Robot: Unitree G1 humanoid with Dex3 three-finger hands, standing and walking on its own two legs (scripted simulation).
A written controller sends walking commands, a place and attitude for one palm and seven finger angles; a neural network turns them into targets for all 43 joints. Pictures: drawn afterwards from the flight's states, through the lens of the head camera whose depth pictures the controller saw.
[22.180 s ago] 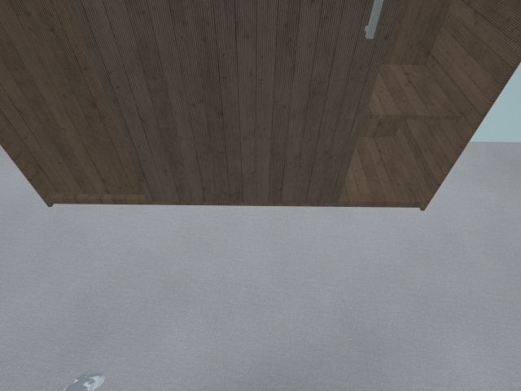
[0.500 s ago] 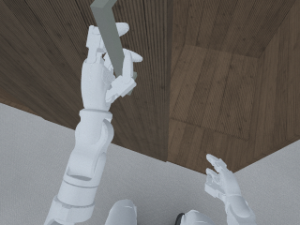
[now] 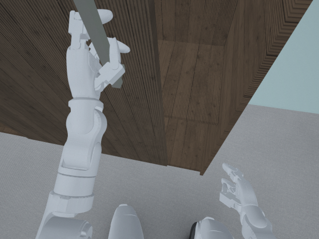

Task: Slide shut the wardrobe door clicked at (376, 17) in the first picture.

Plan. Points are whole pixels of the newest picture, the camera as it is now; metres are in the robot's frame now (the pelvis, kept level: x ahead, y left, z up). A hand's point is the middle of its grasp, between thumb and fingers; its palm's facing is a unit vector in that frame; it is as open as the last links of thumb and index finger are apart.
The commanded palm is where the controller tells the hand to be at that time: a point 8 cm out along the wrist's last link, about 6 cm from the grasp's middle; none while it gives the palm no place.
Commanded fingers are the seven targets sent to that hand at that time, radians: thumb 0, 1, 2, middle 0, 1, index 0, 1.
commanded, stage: step sideways, sliding the door along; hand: left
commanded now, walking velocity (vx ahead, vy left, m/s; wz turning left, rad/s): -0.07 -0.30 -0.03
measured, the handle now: (106, 40) +0.41 +0.17 +0.22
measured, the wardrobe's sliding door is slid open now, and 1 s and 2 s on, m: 0.20 0.00 0.00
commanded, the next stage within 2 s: stop walking and hold the door there in 1.08 s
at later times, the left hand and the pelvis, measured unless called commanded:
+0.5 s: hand (194, 73) +0.37 +0.01 +0.21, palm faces +0.27 -0.96 -0.07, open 6.1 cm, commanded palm +0.34 -0.02 +0.22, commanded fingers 0.00 0.90 0.90 -0.45 -1.40 -0.45 -1.40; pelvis -0.04 -0.16 +0.02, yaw +1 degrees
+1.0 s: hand (242, 76) +0.37 -0.07 +0.21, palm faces +0.41 -0.91 -0.03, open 6.4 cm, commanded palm +0.33 -0.10 +0.21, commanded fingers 0.00 0.90 0.90 -0.45 -1.40 -0.45 -1.40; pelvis -0.04 -0.30 +0.02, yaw +3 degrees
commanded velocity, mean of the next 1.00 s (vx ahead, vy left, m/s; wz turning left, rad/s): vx -0.05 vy -0.30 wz -0.08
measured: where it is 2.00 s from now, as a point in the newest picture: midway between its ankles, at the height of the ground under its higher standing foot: outside the picture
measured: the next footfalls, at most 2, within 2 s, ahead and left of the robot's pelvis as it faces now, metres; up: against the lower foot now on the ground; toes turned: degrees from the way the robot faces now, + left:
left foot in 0.14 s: +0.01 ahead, +0.14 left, +0.00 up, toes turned +8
right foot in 0.36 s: +0.00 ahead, -0.23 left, +0.00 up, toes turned -4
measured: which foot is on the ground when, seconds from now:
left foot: up 0.00-0.12, down 0.14-0.42, up 0.44-0.56, down 0.58-0.80, up 0.82-0.94, down 0.96-1.00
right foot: down 0.00-0.16, up 0.18-0.34, down 0.36-0.60, up 0.62-0.72, down 0.74-1.00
